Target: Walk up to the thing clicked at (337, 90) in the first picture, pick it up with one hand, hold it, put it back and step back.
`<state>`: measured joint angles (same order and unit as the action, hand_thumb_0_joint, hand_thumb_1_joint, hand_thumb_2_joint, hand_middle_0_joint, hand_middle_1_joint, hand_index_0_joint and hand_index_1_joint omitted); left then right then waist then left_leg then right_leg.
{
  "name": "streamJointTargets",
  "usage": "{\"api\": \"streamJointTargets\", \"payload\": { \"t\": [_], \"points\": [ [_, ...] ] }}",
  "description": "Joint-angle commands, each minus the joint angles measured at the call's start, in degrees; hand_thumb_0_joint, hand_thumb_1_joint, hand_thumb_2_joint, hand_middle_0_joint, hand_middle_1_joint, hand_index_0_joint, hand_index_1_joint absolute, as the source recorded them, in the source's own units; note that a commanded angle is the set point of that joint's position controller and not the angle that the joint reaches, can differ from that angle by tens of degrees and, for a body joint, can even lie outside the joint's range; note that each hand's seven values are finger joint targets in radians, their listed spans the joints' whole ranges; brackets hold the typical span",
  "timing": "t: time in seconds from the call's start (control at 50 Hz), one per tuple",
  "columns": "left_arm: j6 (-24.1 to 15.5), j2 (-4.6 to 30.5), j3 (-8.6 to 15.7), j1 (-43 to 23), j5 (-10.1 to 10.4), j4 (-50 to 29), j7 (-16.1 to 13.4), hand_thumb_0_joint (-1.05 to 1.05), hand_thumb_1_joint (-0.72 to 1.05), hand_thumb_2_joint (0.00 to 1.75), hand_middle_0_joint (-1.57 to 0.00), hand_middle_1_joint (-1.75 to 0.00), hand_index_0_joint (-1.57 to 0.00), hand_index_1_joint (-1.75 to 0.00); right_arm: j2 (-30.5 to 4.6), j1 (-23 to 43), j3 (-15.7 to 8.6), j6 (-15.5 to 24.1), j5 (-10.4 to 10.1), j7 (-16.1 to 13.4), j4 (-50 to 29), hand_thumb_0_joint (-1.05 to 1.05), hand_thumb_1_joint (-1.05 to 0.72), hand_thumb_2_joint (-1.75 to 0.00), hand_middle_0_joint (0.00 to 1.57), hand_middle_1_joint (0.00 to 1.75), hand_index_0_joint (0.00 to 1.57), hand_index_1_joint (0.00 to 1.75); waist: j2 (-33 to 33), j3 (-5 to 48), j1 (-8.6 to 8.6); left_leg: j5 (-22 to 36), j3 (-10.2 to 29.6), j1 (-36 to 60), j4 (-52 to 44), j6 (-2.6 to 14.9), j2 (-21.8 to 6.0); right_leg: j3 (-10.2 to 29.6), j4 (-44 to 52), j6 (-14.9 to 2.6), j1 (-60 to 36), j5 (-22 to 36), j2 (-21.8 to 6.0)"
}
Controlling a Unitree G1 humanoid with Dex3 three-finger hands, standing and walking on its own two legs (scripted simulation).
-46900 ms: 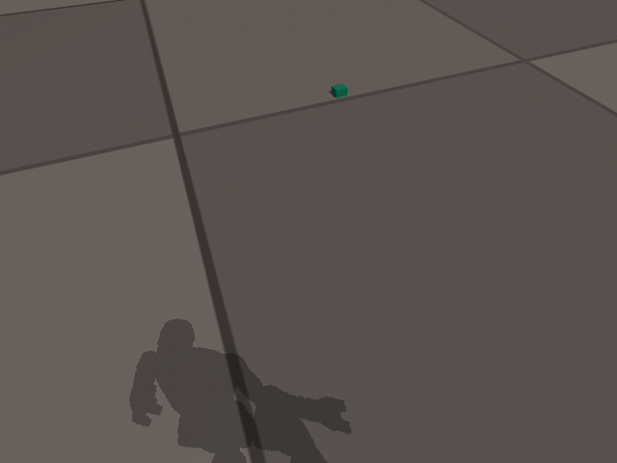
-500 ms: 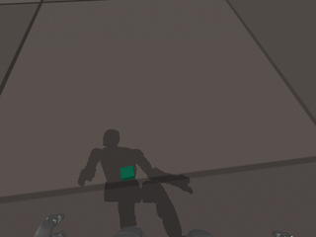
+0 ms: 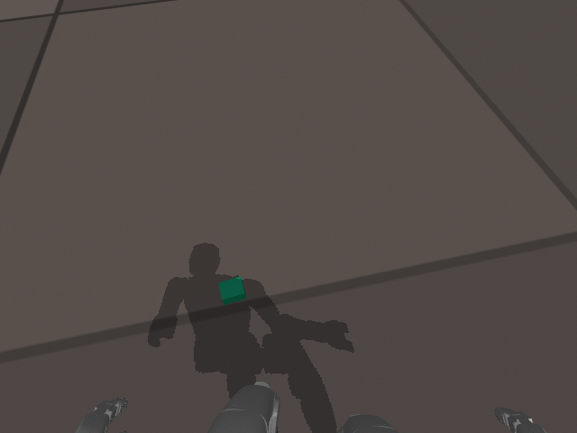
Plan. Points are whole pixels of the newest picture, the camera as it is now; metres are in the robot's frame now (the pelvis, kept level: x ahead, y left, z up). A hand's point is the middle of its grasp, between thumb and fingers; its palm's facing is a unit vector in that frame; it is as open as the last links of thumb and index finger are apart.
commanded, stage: step back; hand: left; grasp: from above
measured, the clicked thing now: (232, 290) +0.59 +0.26 -0.73
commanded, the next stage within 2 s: none
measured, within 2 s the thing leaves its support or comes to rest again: neither
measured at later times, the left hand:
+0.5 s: hand out of the picture -0.06 +0.28 -0.15, palm faces +0.01 -0.93 -0.38, open 7.4 cm
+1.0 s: hand out of the picture -0.19 +0.26 -0.14, palm faces +0.06 -0.91 -0.40, open 7.4 cm
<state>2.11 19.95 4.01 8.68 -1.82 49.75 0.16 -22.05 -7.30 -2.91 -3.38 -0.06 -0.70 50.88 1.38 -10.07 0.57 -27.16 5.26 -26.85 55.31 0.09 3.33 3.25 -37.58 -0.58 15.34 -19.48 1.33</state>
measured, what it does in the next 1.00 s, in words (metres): walks backwards: left foot, then right foot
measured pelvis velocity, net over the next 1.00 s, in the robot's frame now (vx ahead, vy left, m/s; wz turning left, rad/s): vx -0.31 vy -0.02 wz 0.07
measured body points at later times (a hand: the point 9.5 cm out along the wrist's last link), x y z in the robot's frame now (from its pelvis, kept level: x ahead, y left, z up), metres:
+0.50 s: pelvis -0.14 +0.00 +0.01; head -0.08 +0.03 +0.45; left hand -0.06 +0.33 -0.12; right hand -0.01 -0.30 -0.09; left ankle -0.08 +0.12 -0.72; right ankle -0.19 -0.15 -0.65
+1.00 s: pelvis -0.31 -0.02 +0.00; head -0.25 -0.01 +0.44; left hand -0.20 +0.31 -0.12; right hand -0.22 -0.33 -0.12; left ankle -0.31 +0.09 -0.72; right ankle -0.25 -0.15 -0.70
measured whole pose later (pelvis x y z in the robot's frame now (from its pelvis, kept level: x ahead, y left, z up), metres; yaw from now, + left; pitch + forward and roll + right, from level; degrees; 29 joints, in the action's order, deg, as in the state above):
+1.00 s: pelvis -0.31 -0.02 +0.00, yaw +4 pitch -3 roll +1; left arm 3.8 22.7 3.8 5.2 -1.3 45.2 -1.5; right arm -20.9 -10.9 -2.6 -2.2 1.4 0.0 51.0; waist -2.3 -11.2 0.0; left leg -19.4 1.0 -16.1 38.5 1.4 2.7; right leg 3.9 -51.5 -0.4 25.8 -26.8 -0.4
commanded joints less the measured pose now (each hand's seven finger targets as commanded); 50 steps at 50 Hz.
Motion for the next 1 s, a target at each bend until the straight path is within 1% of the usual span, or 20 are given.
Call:
{"api": "streamJointTargets", "payload": {
  "t": [0.0, 0.12, 0.18, 0.2, 0.22, 0.24, 0.3, 0.46, 0.56, 0.58, 0.6, 0.62, 0.68, 0.8, 0.86, 0.88, 0.9, 0.92, 0.94, 0.98],
  "points": [
    [-1.72, 15.66, 4.59, -8.14, 0.01, -8.45, -1.76, 0.0, 0.9, 0.9, -0.2, -0.3, -0.2, -0.3, -11.57, -5.04, -2.83, 1.67, -0.68, -1.1, -2.65, 0.0, -0.9, -0.9, 0.2, 0.3, 0.2, 0.3, -10.54, 7.06, 1.73, -0.57, 3.61, 1.54, 15.7, -0.72, 3.54, 11.08, 15.07, -12.29, 3.78, 23.51, -14.77],
    [-1.06, 14.81, 4.16, -0.91, -0.08, -8.65, -2.28, 0.0, 0.9, 0.9, -0.2, -0.3, -0.2, -0.3, -10.08, -4.52, -2.07, 2.47, 0.36, -0.83, -4.41, 0.0, -0.9, -0.9, 0.2, 0.3, 0.2, 0.3, -13.2, 13.18, -2.18, -2.3, -1.23, 2.82, -15.15, -0.14, -2.43, 10.45, 6.43, -10.86, -14.24, 33.87, -14.93],
    [0.15, 14.74, 3.19, -1.48, 1.04, -9.58, -1.52, 0.0, 0.9, 0.9, -0.2, -0.3, -0.2, -0.3, -10.4, -7.72, -3.24, 3.23, 1.53, -0.55, -2.54, 0.0, -0.9, -0.9, 0.2, 0.3, 0.2, 0.3, -9.44, 12.88, 0.04, 16.91, -3.73, 14.98, -33.73, 0.57, -2.51, 8.1, 1.21, -6.97, -4.95, 26.37, -11.5],
    [0.44, 12.5, 2.57, 0.33, 1.2, -9.94, -1.37, 0.0, 0.9, 0.9, -0.2, -0.3, -0.2, -0.3, -14.43, -6.69, -4.37, 3.48, 2.59, -0.45, -3.26, 0.0, -0.9, -0.9, 0.2, 0.3, 0.2, 0.3, 0.27, 13.28, -0.85, 23.8, 9.74, 20.66, -34.62, 3.65, -11.92, 5.19, -4.58, -3.23, 5.16, 12.76, -5.89],
    [0.2, 12.17, 2.8, -2.79, 1.55, -10.78, -1.84, 0.0, 0.9, 0.9, -0.2, -0.3, -0.2, -0.3, -21.05, -3.14, -5.4, 3.21, 2.12, 0.25, -4.64, 0.0, -0.9, -0.9, 0.2, 0.3, 0.2, 0.3, 14.22, 11.51, 0.8, 31.44, 23.3, 15.12, -37.15, 12.54, -23.89, -1.38, -14.83, -0.54, 10.42, -13.37, 4.44],
    [0.26, 13.9, 3.85, -5.96, 0.55, -10.34, -2.64, 0.0, 0.9, 0.9, -0.2, -0.3, -0.2, -0.3, -21.71, -3.41, -5.76, 3.4, 2.32, 0.18, -4.89, 0.0, -0.9, -0.9, 0.2, 0.3, 0.2, 0.3, 12.07, 10.02, 3.54, 32.28, 28.41, 8.9, -38.02, 18.09, -27.59, 6.81, -26.55, -0.14, 8.88, -19.28, 4.05],
    [0.47, 12.73, 3.74, 0.24, 1.76, -7.03, -2.24, 0.0, 0.9, 0.9, -0.2, -0.3, -0.2, -0.3, -14.69, 2.21, -3.66, 3.69, 2.03, -0.76, -5.33, 0.0, -0.9, -0.9, 0.2, 0.3, 0.2, 0.3, 4.8, 9.73, -2.14, 37.9, 10.66, 13.58, -32.39, 12.53, -18.74, 8.81, -36.03, -1.09, 12.86, -10.81, 5.25],
    [-0.08, 12.04, 3.6, 1.85, 0.67, -7.08, -1.23, 0.0, 0.9, 0.9, -0.2, -0.3, -0.2, -0.3, -14.21, -2.22, -4.33, 3.21, 1.71, -1.0, -7.01, 0.0, -0.9, -0.9, 0.2, 0.3, 0.2, 0.3, 8.5, 12.15, 1.36, 35.9, 8.26, 22.44, -29.15, 15.25, -18.99, 2.84, -16.98, 2.58, 9.97, -10.98, 1.77],
    [-1.0, 11.77, 3.9, 11.37, 0.17, -1.92, -0.65, 0.0, 0.9, 0.9, -0.2, -0.3, -0.2, -0.3, -15.32, 1.73, -4.25, 1.53, 1.11, -0.52, -8.31, 0.0, -0.9, -0.9, 0.2, 0.3, 0.2, 0.3, 9.81, 16.12, -2.43, 26.88, 4.64, 13.32, -23.88, 8.49, -14.58, -3.73, 13.89, -0.89, -7.65, 4.59, 0.4],
    [-1.31, 14.25, 4.57, 10.61, -0.73, -2.32, -0.69, 0.0, 0.9, 0.9, -0.2, -0.3, -0.2, -0.3, -13.03, 1.24, -3.57, 1.36, 0.7, -0.39, -8.45, 0.0, -0.9, -0.9, 0.2, 0.3, 0.2, 0.3, 4.83, 14.02, -2.04, 18.12, 4.22, 4.49, -20.31, 4.97, -10.95, 4.05, 14.46, -2.27, -9.94, 4.56, -3.6],
    [-1.58, 19.58, 5.96, 9.4, -0.99, -3.67, -0.59, 0.0, 0.9, 0.9, -0.2, -0.3, -0.2, -0.3, -9.55, 0.66, -2.68, 1.43, 0.06, -0.4, -9.36, 0.0, -0.9, -0.9, 0.2, 0.3, 0.2, 0.3, -10.99, 11.55, -1.81, 0.86, 0.34, -6.51, -9.05, 0.84, -0.07, 20.96, 17.91, -6.81, -9.79, 4.19, -15.46],
    [-1.28, 24.57, 6.63, 4.72, -1.01, -5.99, -0.74, 0.0, 0.9, 0.9, -0.2, -0.3, -0.2, -0.3, -10.82, 4.15, -3.44, 1.24, 0.47, -1.54, -9.54, 0.0, -0.9, -0.9, 0.2, 0.3, 0.2, 0.3, -18.05, 8.43, -4.88, -8.84, 2.0, -2.69, 4.99, -0.67, 1.91, 29.51, 21.77, -16.54, 5.86, 7.19, -25.96],
    [-1.77, 16.86, 4.51, -5.91, -0.5, -8.49, -1.57, 0.0, 0.9, 0.9, -0.2, -0.3, -0.2, -0.3, -11.73, -2.46, -3.51, 1.45, -0.36, -1.3, -5.85, 0.0, -0.9, -0.9, 0.2, 0.3, 0.2, 0.3, -7.77, 6.2, 1.74, -0.29, 4.94, 0.18, 15.08, -0.38, 3.56, 10.86, 14.66, -11.5, 7.34, 21.01, -15.86],
    [-1.08, 15.65, 4.27, 1.6, -0.83, -8.51, -2.47, 0.0, 0.9, 0.9, -0.2, -0.3, -0.2, -0.3, -9.72, -1.37, -2.43, 2.34, 0.7, -1.15, -6.98, 0.0, -0.9, -0.9, 0.2, 0.3, 0.2, 0.3, -12.3, 10.34, -3.62, -3.89, -1.17, -0.62, -5.65, -1.21, -0.56, 9.02, 7.58, -11.45, -10.57, 33.14, -15.98],
    [-0.22, 15.99, 3.57, -0.31, 0.22, -9.06, -2.23, 0.0, 0.9, 0.9, -0.2, -0.3, -0.2, -0.3, -9.87, -5.51, -3.02, 2.62, 1.2, -0.78, -4.74, 0.0, -0.9, -0.9, 0.2, 0.3, 0.2, 0.3, -11.79, 12.96, -1.69, 4.9, -5.75, 8.23, -23.67, 0.14, -1.04, 7.29, 2.07, -9.48, -9.89, 33.18, -14.49],
    [0.24, 15.62, 3.29, -1.23, 0.65, -9.46, -2.04, 0.0, 0.9, 0.9, -0.2, -0.3, -0.2, -0.3, -9.96, -8.16, -3.29, 2.91, 1.38, -0.81, -3.77, 0.0, -0.9, -0.9, 0.2, 0.3, 0.2, 0.3, -10.42, 13.92, -0.32, 14.83, -6.29, 12.7, -33.03, 0.48, -1.4, 6.52, -0.89, -7.66, -7.84, 30.85, -13.62],
    [0.49, 13.72, 2.44, 0.67, 0.83, -9.69, -1.81, 0.0, 0.9, 0.9, -0.2, -0.3, -0.2, -0.3, -12.91, -7.05, -4.17, 3.12, 1.81, -0.92, -3.89, 0.0, -0.9, -0.9, 0.2, 0.3, 0.2, 0.3, -4.62, 14.24, -1.43, 23.64, 3.97, 18.19, -32.87, 2.75, -7.86, 4.85, -4.61, -4.18, 0.46, 21.01, -9.69],
    [0.46, 11.4, 1.9, 0.59, 1.29, -10.33, -1.7, 0.0, 0.9, 0.9, -0.2, -0.3, -0.2, -0.3, -18.52, -5.02, -5.28, 3.07, 2.21, -0.7, -4.99, 0.0, -0.9, -0.9, 0.2, 0.3, 0.2, 0.3, 7.29, 13.99, -1.36, 32.04, 19.38, 21.1, -33.57, 9.33, -19.98, -1.53, -13.47, -0.95, 11.58, 1.52, -0.33],
    [0.65, 13.63, 3.24, -4.12, 1.04, -10.45, -2.59, 0.0, 0.9, 0.9, -0.2, -0.3, -0.2, -0.3, -22.17, -4.51, -5.71, 3.1, 1.72, -0.33, -5.79, 0.0, -0.9, -0.9, 0.2, 0.3, 0.2, 0.3, 11.33, 13.28, 2.18, 37.21, 26.27, 11.25, -35.74, 17.38, -27.34, 1.93, -24.83, -0.18, 8.75, -19.05, 2.22],
    [1.11, 13.44, 3.46, -3.5, 1.42, -8.6, -2.63, 0.0, 0.9, 0.9, -0.2, -0.3, -0.2, -0.3, -17.1, -0.66, -4.26, 3.46, 2.02, -0.88, -5.14, 0.0, -0.9, -0.9, 0.2, 0.3, 0.2, 0.3, 3.65, 10.36, -0.6, 38.26, 15.66, 8.83, -33.58, 15.16, -22.0, 9.18, -35.13, -1.31, 8.99, -15.08, 3.72]
  ]
}}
